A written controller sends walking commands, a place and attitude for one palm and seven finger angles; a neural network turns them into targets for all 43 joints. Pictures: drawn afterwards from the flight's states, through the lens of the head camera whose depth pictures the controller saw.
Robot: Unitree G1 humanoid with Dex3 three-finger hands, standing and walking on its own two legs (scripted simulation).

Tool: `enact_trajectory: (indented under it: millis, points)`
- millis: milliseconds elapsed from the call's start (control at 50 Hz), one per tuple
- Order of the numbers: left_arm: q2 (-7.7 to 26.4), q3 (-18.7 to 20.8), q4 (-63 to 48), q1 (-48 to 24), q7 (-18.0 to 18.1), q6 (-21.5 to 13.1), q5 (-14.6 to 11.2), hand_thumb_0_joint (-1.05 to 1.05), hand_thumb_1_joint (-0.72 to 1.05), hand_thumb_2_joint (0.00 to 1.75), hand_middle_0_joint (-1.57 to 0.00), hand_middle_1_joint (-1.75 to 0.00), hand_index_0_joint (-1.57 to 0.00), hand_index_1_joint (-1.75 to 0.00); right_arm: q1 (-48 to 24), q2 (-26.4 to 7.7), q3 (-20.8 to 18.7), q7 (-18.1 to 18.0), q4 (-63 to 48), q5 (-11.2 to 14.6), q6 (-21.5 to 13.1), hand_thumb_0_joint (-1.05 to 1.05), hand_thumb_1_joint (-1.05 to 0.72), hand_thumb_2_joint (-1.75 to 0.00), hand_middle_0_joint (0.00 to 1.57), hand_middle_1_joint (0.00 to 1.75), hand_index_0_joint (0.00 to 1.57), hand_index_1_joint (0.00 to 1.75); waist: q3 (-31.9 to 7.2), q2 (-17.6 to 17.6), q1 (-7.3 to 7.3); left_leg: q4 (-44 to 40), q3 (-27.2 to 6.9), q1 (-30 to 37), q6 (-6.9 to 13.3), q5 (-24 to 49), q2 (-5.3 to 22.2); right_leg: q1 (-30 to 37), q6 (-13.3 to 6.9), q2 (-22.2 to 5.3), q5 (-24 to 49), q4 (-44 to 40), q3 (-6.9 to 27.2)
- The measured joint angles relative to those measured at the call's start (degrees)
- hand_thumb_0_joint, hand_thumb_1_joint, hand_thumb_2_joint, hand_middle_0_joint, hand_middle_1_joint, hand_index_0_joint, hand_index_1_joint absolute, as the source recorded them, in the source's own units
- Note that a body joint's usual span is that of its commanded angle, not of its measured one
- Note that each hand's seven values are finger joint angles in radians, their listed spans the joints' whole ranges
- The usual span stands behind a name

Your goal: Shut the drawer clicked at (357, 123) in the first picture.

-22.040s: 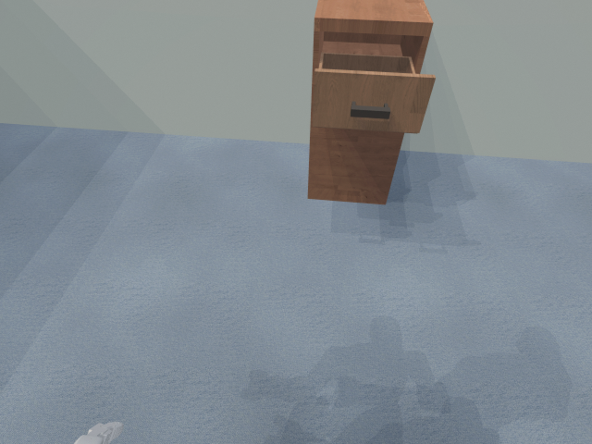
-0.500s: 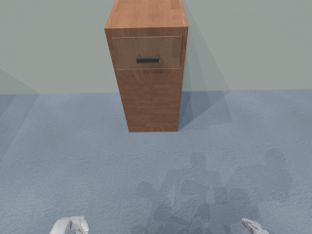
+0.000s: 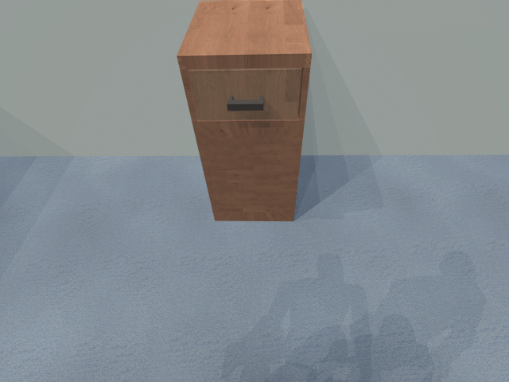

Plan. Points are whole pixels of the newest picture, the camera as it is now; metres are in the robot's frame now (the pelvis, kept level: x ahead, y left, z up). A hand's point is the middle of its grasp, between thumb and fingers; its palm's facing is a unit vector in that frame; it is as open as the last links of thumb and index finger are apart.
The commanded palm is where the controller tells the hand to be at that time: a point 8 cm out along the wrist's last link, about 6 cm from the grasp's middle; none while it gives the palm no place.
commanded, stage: let the arm hang, fingers relaxed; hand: left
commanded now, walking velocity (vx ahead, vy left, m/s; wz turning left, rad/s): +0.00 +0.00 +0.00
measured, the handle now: (245, 101) +0.90 +0.08 -0.08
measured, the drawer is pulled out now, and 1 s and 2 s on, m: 0.00 0.00 0.00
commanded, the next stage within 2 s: look to check the result in 0.38 s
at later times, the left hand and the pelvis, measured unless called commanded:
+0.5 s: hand out of the picture +0.03 +0.16 -0.17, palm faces +0.02 -0.98 -0.22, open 7.3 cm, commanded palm none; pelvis +0.02 -0.02 +0.00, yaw +0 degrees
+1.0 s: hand out of the picture +0.06 +0.17 -0.16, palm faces +0.01 -0.97 -0.26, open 7.4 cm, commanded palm none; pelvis +0.03 -0.03 +0.00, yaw -1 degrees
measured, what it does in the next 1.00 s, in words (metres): stands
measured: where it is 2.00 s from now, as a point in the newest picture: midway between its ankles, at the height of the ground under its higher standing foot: outside the picture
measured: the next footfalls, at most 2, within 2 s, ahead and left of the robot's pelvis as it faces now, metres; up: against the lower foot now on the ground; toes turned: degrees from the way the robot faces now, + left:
none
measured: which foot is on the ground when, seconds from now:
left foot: down 0.00-1.00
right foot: down 0.00-1.00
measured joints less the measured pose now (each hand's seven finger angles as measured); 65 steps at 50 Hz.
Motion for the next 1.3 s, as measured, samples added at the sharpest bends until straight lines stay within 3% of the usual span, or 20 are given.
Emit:
enact_trajectory:
  millis: [180,580,1300]
  points:
    - [-2.3,-0.3,0.0,-3.2,0.2,-0.7,-0.1,0.00,0.91,0.90,-0.21,-0.32,-0.22,-0.32,-0.8,0.6,0.0,-0.4,1.8,-0.1,-0.5,0.00,-0.91,-0.90,0.20,0.30,0.20,0.30,-0.8,-1.2,-0.51,-1.2,0.3,1.7,-0.7,-0.2,0.4,1.2,-0.4,0.4,-0.5,-0.5,0.3]
    - [-2.5,0.2,1.7,-1.9,0.3,-1.0,-0.3,0.00,0.91,0.90,-0.20,-0.30,-0.21,-0.30,-0.3,0.9,-0.3,-0.9,3.3,0.0,-0.5,0.00,-0.91,-0.90,0.20,0.30,0.20,0.30,0.5,-1.4,-0.56,-2.2,-0.2,3.3,-2.1,-0.8,1.6,3.3,-1.7,1.8,-0.9,-2.4,-0.1]
    - [2.3,0.9,0.6,-6.5,-0.3,-1.5,-0.2,0.00,0.90,0.90,-0.20,-0.30,-0.21,-0.30,-4.4,-4.3,-0.5,-0.6,2.3,-0.1,-0.8,0.00,-0.91,-0.90,0.20,0.30,0.20,0.30,-0.1,-1.2,-0.65,-4.6,-0.1,5.9,-2.9,-0.5,2.3,5.9,-2.4,2.7,-0.2,-5.2,0.1]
